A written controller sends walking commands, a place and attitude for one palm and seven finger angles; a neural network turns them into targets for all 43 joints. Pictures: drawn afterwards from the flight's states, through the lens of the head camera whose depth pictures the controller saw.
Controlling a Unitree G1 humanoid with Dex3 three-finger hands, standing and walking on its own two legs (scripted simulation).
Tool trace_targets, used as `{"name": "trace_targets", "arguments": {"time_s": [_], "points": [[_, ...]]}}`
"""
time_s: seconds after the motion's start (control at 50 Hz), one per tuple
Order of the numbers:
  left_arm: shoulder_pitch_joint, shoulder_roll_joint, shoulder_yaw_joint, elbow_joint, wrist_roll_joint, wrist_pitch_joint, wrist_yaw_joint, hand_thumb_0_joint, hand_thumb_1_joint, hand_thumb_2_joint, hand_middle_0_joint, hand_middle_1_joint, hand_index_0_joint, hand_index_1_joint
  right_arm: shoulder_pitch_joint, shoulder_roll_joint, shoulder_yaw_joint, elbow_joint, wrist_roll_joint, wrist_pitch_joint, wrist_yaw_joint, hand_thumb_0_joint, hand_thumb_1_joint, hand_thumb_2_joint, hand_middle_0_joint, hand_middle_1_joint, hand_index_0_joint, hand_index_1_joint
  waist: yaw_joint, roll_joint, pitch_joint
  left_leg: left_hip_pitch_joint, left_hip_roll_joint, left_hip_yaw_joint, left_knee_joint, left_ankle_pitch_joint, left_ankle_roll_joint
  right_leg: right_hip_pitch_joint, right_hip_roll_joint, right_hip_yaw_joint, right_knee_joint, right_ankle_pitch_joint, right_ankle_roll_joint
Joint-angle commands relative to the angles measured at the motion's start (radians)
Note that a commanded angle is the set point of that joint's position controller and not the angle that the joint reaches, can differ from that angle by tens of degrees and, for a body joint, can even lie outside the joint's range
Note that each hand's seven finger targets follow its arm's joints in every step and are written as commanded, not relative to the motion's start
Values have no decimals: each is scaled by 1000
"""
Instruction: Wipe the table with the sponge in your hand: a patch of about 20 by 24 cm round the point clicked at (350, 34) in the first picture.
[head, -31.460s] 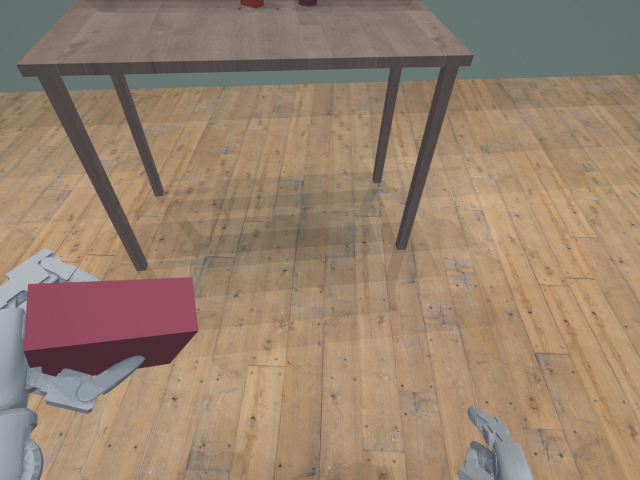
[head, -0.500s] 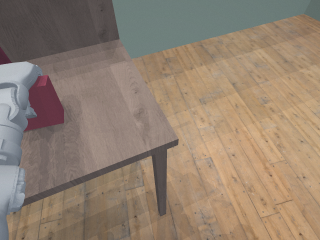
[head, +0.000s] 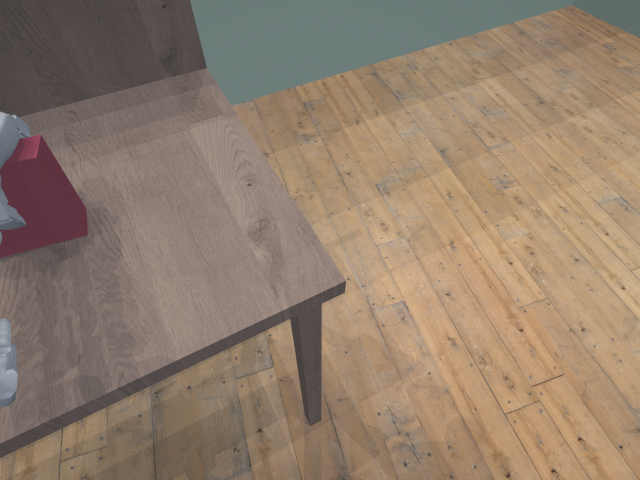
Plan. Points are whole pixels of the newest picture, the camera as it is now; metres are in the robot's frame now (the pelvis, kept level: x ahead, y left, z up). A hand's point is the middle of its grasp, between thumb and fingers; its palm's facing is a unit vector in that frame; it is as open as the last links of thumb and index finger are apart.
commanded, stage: slide back across to the first lane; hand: left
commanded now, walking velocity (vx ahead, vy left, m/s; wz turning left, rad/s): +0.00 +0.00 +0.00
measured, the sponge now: (15, 213) +0.41 +0.39 +0.10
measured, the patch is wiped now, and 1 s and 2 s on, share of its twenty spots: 0.90 0.90 0.95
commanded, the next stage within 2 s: wipe back along the first lane in 0.46 s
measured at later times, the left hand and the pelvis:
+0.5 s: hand out of the picture +0.39 +0.44 +0.15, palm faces -0.13 +0.04 -0.99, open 9.6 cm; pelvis +0.01 +0.01 +0.00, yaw +2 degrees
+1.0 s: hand out of the picture +0.35 +0.43 +0.15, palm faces -0.07 +0.03 -1.00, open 9.6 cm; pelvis +0.00 +0.02 +0.00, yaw +2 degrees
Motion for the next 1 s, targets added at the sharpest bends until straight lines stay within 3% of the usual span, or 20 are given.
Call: {"name": "trace_targets", "arguments": {"time_s": [0.0,0.02,0.06,0.12,0.16,0.24,0.26,0.32,0.46,0.48,0.52,0.54,0.62,0.66,0.72,0.78,0.82,0.86,0.92,0.98], "points": [[-236,388,95,-122,22,18,21,0,100,1300,-1200,-1600,-1200,-1600,20,-172,-54,-94,-7,-11,-11,0,-900,-900,200,300,200,300,56,-7,-285,74,-37,33,-51,330,11,262,25,-34,-2,321,-63],[-249,402,106,-145,22,14,16,0,100,1300,-1200,-1600,-1200,-1600,13,-175,-56,-99,-7,-7,-10,0,-900,-900,200,300,200,300,61,17,-300,87,-36,29,-55,360,6,272,24,-34,-3,339,-67],[-232,409,109,-115,27,22,16,0,100,1300,-1200,-1600,-1200,-1600,13,-180,-56,-90,-5,-2,-8,0,-900,-900,200,300,200,300,53,-6,-262,77,-35,31,-54,345,10,256,26,-38,-6,325,-63],[-260,428,122,-193,30,8,4,0,100,1300,-1200,-1600,-1200,-1600,1,-178,-59,-105,-7,1,-6,0,-900,-900,200,300,200,300,61,46,-307,127,-33,23,-56,417,5,276,26,-39,-6,354,-70],[-247,402,101,-184,29,8,-5,0,100,1300,-1200,-1600,-1200,-1600,0,-177,-60,-101,-5,4,-8,0,-900,-900,200,300,200,300,50,38,-271,134,-32,22,-51,432,9,251,29,-47,-10,351,-68],[-258,452,154,-274,12,-25,-26,0,100,1300,-1200,-1600,-1200,-1600,-2,-176,-67,-110,-8,8,-10,0,-900,-900,200,300,200,300,59,80,-328,201,-27,10,-34,560,6,263,29,-46,-5,386,-67],[-254,405,119,-273,7,-28,-33,0,100,1300,-1200,-1600,-1200,-1600,-5,-172,-67,-114,-6,9,-10,0,-900,-900,200,300,200,300,48,60,-306,204,-26,11,-33,561,8,246,31,-53,-11,380,-64],[-289,394,110,-310,1,-48,-46,0,100,1300,-1200,-1600,-1200,-1600,-8,-174,-69,-115,-6,12,-14,0,-900,-900,200,300,200,300,41,80,-306,234,-21,0,-39,590,-1,220,31,-55,-23,359,-67],[-242,424,150,-301,5,-74,-46,0,100,1300,-1200,-1600,-1200,-1600,-5,-173,-73,-106,-14,25,-8,0,-900,-900,200,300,200,300,58,88,-324,253,-20,-7,-17,671,-12,209,32,-61,-13,369,-68],[-266,414,135,-321,1,-78,-46,0,100,1300,-1200,-1600,-1200,-1600,-11,-171,-71,-112,-14,26,-8,0,-900,-900,200,300,200,300,55,89,-333,255,-23,-5,-18,658,-10,216,31,-59,-14,371,-67],[-261,463,175,-311,3,-82,-45,0,100,1300,-1200,-1600,-1200,-1600,-14,-177,-70,-112,-17,30,-10,0,-900,-900,200,300,200,300,66,79,-350,244,-24,-9,-23,660,-13,236,30,-56,-15,379,-71],[-276,448,157,-282,6,-83,-43,0,100,1300,-1200,-1600,-1200,-1600,-10,-174,-68,-107,-15,32,-11,0,-900,-900,200,300,200,300,52,73,-332,236,-24,-6,-20,634,-10,221,30,-59,-12,365,-67],[-207,406,146,-326,-4,-96,-48,0,100,1300,-1200,-1600,-1200,-1600,-20,-170,-72,-124,-15,34,-5,0,-900,-900,200,300,200,300,66,87,-351,240,-21,-12,-24,654,-13,236,28,-59,-12,367,-71],[-153,358,125,-326,-17,-91,-44,0,100,1300,-1200,-1600,-1200,-1600,-28,-167,-75,-121,-15,35,-1,0,-900,-900,200,300,200,300,62,69,-321,249,-17,-9,-15,639,-7,208,29,-63,-12,342,-64],[-97,364,154,-390,-43,-83,-42,0,100,1300,-1200,-1600,-1200,-1600,-45,-167,-74,-139,-14,35,4,0,-900,-900,200,300,200,300,79,75,-325,242,-17,-17,-28,631,-9,236,28,-62,-14,338,-67],[-59,355,153,-385,-62,-64,-37,0,100,1300,-1200,-1600,-1200,-1600,-62,-169,-69,-134,-11,35,4,0,-900,-900,200,300,200,300,79,39,-280,206,-25,-8,-42,515,3,239,26,-62,-18,302,-64],[-56,381,175,-400,-60,-56,-36,0,100,1300,-1200,-1600,-1200,-1600,-74,-172,-65,-138,-12,33,0,0,-900,-900,200,300,200,300,87,47,-279,189,-28,-13,-54,491,0,257,23,-60,-18,291,-70],[-20,327,132,-359,-57,-38,-37,0,100,1300,-1200,-1600,-1200,-1600,-80,-168,-62,-130,-10,30,-1,0,-900,-900,200,300,200,300,76,19,-226,170,-29,-6,-59,434,5,233,24,-67,-23,261,-66],[-14,358,152,-415,-50,-34,-39,0,100,1300,-1200,-1600,-1200,-1600,-98,-169,-57,-142,-12,26,-1,0,-900,-900,200,300,200,300,91,49,-248,167,-33,-14,-71,418,2,261,21,-60,-22,251,-74],[52,301,122,-400,-68,-17,-45,0,100,1300,-1200,-1600,-1200,-1600,-108,-166,-54,-144,-11,22,0,0,-900,-900,200,300,200,300,86,7,-200,155,-32,-6,-71,369,9,248,22,-64,-26,239,-68]]}}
